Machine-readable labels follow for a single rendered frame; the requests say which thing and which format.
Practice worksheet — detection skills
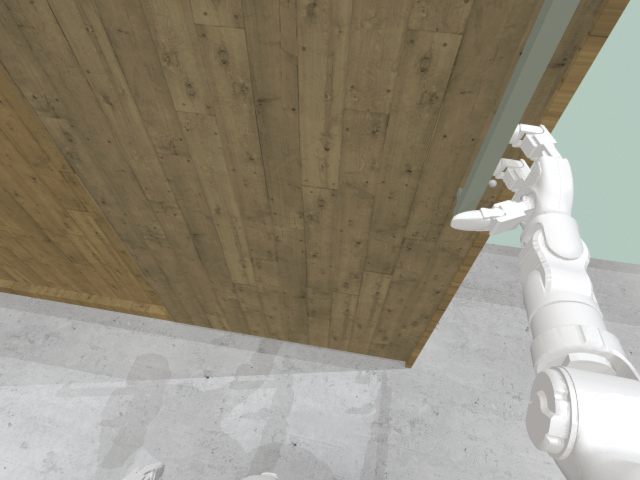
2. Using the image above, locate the robot right upper arm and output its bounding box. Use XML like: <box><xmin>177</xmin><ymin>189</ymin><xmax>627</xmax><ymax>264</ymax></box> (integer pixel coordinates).
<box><xmin>525</xmin><ymin>366</ymin><xmax>640</xmax><ymax>480</ymax></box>

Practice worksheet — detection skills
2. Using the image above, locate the wardrobe door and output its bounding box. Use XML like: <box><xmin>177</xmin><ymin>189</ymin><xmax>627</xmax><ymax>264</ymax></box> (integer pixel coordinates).
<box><xmin>0</xmin><ymin>65</ymin><xmax>163</xmax><ymax>306</ymax></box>
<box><xmin>0</xmin><ymin>0</ymin><xmax>605</xmax><ymax>362</ymax></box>

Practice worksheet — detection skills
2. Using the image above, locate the robot right hand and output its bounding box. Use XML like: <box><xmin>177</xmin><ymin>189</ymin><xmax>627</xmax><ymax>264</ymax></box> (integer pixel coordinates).
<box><xmin>450</xmin><ymin>124</ymin><xmax>574</xmax><ymax>236</ymax></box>

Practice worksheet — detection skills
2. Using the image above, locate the right robot forearm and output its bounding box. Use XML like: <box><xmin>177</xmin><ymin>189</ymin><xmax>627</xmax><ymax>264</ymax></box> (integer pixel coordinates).
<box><xmin>518</xmin><ymin>213</ymin><xmax>640</xmax><ymax>382</ymax></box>

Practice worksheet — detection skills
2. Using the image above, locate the handle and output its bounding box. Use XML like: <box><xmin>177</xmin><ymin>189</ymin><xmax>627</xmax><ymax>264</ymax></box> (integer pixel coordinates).
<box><xmin>453</xmin><ymin>0</ymin><xmax>580</xmax><ymax>217</ymax></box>

